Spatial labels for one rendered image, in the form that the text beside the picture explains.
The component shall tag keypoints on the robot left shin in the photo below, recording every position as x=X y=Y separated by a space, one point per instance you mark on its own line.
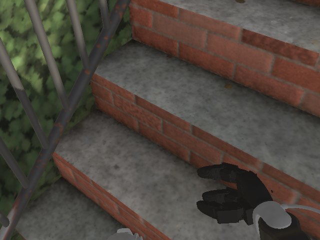
x=123 y=230

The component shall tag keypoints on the robot right forearm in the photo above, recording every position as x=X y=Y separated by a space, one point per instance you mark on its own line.
x=272 y=222

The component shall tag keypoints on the robot right hand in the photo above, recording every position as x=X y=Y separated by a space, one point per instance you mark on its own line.
x=232 y=205

